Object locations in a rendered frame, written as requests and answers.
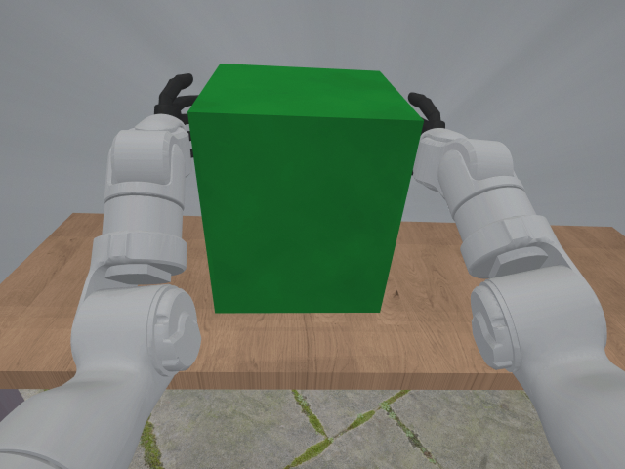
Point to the carton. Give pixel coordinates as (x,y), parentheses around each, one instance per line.
(302,176)

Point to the right robot forearm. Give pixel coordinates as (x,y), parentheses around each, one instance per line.
(501,233)

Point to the robot right upper arm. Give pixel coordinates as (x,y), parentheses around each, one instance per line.
(544,326)

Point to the left robot forearm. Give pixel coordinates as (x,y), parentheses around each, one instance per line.
(144,200)

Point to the robot left upper arm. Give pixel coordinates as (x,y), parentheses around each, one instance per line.
(128,343)

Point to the robot left hand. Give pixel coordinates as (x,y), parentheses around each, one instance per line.
(169,104)

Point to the table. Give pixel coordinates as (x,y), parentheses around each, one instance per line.
(422,339)

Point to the robot right hand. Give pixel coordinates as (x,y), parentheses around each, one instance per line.
(430,111)

